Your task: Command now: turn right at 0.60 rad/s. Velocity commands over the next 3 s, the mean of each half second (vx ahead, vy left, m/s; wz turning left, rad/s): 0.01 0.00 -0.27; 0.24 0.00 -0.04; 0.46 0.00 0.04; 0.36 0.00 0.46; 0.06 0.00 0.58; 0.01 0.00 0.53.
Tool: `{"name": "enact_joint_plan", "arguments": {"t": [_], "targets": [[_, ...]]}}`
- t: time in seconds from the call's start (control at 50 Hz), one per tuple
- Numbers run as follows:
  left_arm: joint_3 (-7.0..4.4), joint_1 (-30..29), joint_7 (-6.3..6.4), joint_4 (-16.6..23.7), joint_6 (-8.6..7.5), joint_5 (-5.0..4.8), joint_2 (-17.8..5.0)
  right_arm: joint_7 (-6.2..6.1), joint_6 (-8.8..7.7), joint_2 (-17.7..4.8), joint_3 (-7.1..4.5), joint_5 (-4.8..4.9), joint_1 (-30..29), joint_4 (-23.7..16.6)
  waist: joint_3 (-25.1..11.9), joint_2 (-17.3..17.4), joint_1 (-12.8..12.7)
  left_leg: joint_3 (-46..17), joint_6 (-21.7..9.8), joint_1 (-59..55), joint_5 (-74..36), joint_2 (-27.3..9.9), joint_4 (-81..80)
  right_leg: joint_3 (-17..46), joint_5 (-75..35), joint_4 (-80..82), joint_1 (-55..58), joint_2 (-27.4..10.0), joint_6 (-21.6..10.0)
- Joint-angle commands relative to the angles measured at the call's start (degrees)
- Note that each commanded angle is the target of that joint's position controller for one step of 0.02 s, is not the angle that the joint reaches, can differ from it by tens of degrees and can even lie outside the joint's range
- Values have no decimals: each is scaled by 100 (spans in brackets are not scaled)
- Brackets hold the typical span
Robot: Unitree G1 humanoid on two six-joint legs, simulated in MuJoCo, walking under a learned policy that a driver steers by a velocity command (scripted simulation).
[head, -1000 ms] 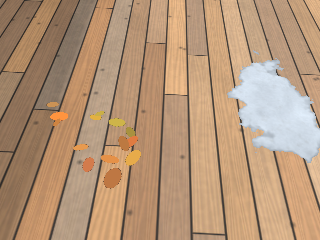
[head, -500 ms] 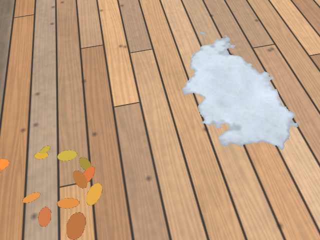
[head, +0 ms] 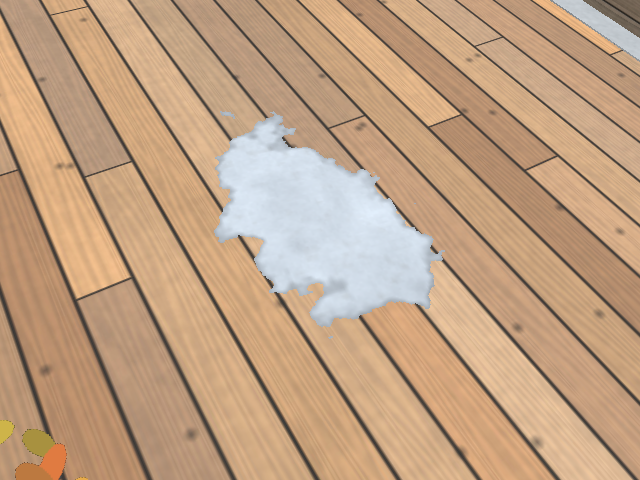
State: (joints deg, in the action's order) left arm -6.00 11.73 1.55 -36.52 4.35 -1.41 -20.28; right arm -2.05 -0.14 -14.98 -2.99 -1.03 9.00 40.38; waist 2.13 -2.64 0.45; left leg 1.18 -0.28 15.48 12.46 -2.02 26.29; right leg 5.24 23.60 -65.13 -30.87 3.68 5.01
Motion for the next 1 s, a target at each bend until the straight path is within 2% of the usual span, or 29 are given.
{"name": "enact_joint_plan", "arguments": {"t": [0.02, 0.08, 0.14, 0.2, 0.22, 0.24, 0.26, 0.28, 0.3, 0.34, 0.42, 0.48, 0.52, 0.54, 0.56, 0.58, 0.6, 0.62, 0.66, 0.72, 0.74, 0.78, 0.8, 0.82, 0.84, 0.86, 0.9, 0.94, 1.0], "targets": [[-21, -351, -30, 608, -67, -12, -186, -69, 27, -974, -269, -6, 46, -320, -534, 1359, 190, -817, -1186, -1295, -2267, -1312, -680, -274, -73, 522, -514, -288, 157], [65, -393, -95, 674, -92, 62, -44, -2, 52, -1174, -338, 52, -23, -295, -687, 1407, 214, -657, -1251, -1036, -2408, -1407, -636, -476, 122, 1500, 372, -391, 35], [41, -240, -137, 602, -81, 65, -134, 84, 43, -1239, -349, 164, -48, -222, -696, 1451, 178, -702, -1265, -964, -2354, -1496, -512, -652, -54, 2445, 939, -315, -150], [22, 209, -173, 370, -105, 90, -142, 108, 28, -1034, -256, 302, 67, -21, -654, 1134, -97, -446, -741, -388, -1723, -1230, -8, -703, -1715, 4560, 2294, -210, -598], [-23, 309, -120, 398, -111, 108, -423, 151, -15, -711, -144, 127, 315, 30, -946, 276, 22, -45, -204, 284, -509, -843, 702, 269, -2961, 4588, 3242, -960, -811], [-52, 7, -63, 546, -112, 202, -821, 208, -75, -384, -10, -108, 330, -140, -893, -1249, 239, 405, 345, 1264, 1760, -222, 1490, 1519, -4271, 4397, 3303, -2171, -1628], [29, 116, -101, 515, -223, 349, -474, 126, -50, -755, -118, -25, -223, -210, -924, -904, -272, -121, 464, 1216, 2373, -246, 2276, 1680, -3745, 4564, 2655, -2406, -2226], [95, -47, -121, 420, -325, 375, -341, 106, -11, -932, -193, 97, -257, -171, -710, -712, -169, -255, 469, 1224, 2247, -265, 2744, 1380, -3345, 4662, 2441, -2158, -2160], [101, -268, -118, 359, -391, 318, -324, 79, 36, -900, -217, 117, -133, -50, -597, -677, -71, -313, 472, 1282, 1994, -272, 2867, 1087, -2989, 4675, 2367, -1869, -1926], [149, -527, -97, 292, -461, 219, -247, 26, 114, -913, -258, 63, 77, 111, -449, -653, 28, -375, 556, 1152, 1511, -257, 3010, 788, -3364, 4633, 2166, -1669, -1759], [213, -608, -78, 113, -441, 220, -42, 49, 94, -555, -130, 109, 123, 199, -530, -548, 2, -242, 590, 574, 1147, -204, 1996, 470, -3419, 4487, 2183, -1408, -1714], [216, -538, -83, -59, -403, 210, -79, 62, 81, -571, -98, 128, 88, 214, -553, -511, -81, -185, 536, 176, 982, -141, 1039, 752, -3071, 4423, 2248, -1509, -1795], [265, -591, -94, -192, -405, 137, 15, 85, 50, -530, -64, 75, 349, 345, -477, -332, 139, -138, 388, -536, -326, -92, -329, 705, -2454, 4371, 1970, -1339, -1532], [287, -392, -106, -292, -449, 161, 85, 80, 34, -711, -78, -13, 394, 363, -516, -95, 83, -406, 281, -975, -1122, -279, -445, 657, -2009, 4347, 1756, -1169, -1253], [282, -222, -145, -324, -497, 248, 73, 57, 38, -1068, -139, -15, 401, 345, -494, 445, -156, -596, 97, -1113, -1762, -554, -231, 402, -1489, 4229, 1588, -852, -1021], [268, -183, -137, -382, -492, 247, 95, 84, 37, -1104, -186, 71, 389, 496, -513, 890, -208, -473, -146, -616, -241, -441, -177, -51, -666, 4248, 1804, -446, -815], [237, -515, -98, -393, -456, 227, -76, 110, 19, -890, -156, 97, 382, 463, -303, 701, 27, -467, -241, -198, 1202, -293, -365, -208, 36, 3953, 1853, -289, -740], [202, -596, -62, -358, -431, 173, -75, 88, -6, -837, -140, 68, 410, 508, -147, 774, 21, -591, -299, 85, 2121, -315, -531, -301, 665, 3729, 1690, -228, -786], [189, -461, -34, -381, -449, 101, 6, 52, -117, -811, -120, 101, 464, 479, 333, 1003, 16, -996, -460, 311, 2983, -510, -783, -330, 1147, 3443, 1118, -199, -879], [198, -416, -134, -411, -701, 33, 297, 23, -225, -1077, -199, 194, 784, 568, 423, 1469, 20, -2270, -988, 50, 3459, -1410, -1432, -747, 173, 2600, 813, -152, -875], [192, -334, -175, -447, -764, 5, 307, 20, -221, -1097, -203, 225, 679, 523, 483, 1469, -52, -2371, -1053, 264, 3363, -1503, -1498, -685, 119, 2680, 1018, -246, -956], [147, 283, -221, -739, -836, -28, 276, 62, -208, -923, -141, 265, 171, 346, 473, 1273, -436, -1659, -749, 916, 2684, -1047, -1108, -673, -61, 3712, 2229, -235, -1126], [49, 741, -216, -940, -862, 15, -22, 72, -238, -652, -63, 252, -69, 205, 371, 672, -578, -973, -424, 1325, 1964, -556, -222, 35, 124, 4139, 2756, -590, -1254], [-82, 1336, -223, -1120, -892, 32, -464, 67, -337, -355, 13, 239, -242, 17, 213, -659, -678, 24, -19, 2124, 1188, 159, 1602, 1804, 1044, 5005, 3456, -1471, -1698], [-108, 1618, -285, -1091, -956, 91, -686, 37, -450, -614, -43, 285, -435, -187, 272, -1151, -840, -275, 0, 3033, 1859, 295, 2903, 3512, 874, 5637, 3754, -2389, -2333], [-2, 1419, -277, -1065, -1025, 133, -414, 67, -520, -776, -120, 366, -251, -141, 364, -646, -574, -622, -125, 3478, 1812, 15, 3729, 3425, 502, 5503, 3858, -2501, -2401], [81, 1150, -257, -988, -1066, 103, -194, 174, -601, -658, -99, 324, -36, -4, 248, -190, -368, -629, -349, 3735, 905, -326, 3885, 2393, -37, 5483, 4010, -2173, -2045], [184, 1073, -240, -999, -985, 127, 34, 286, -602, -577, -102, 245, -234, -24, 234, -177, -334, -473, -312, 3443, 276, -504, 3401, 1493, -1149, 5630, 3789, -1806, -1746], [202, 1278, -157, -1095, -894, 80, -28, 419, -556, -259, 10, 188, -655, -179, 220, -178, -434, -89, -42, 2919, -389, -355, 2290, 565, -2271, 5718, 3417, -1465, -1666]]}}
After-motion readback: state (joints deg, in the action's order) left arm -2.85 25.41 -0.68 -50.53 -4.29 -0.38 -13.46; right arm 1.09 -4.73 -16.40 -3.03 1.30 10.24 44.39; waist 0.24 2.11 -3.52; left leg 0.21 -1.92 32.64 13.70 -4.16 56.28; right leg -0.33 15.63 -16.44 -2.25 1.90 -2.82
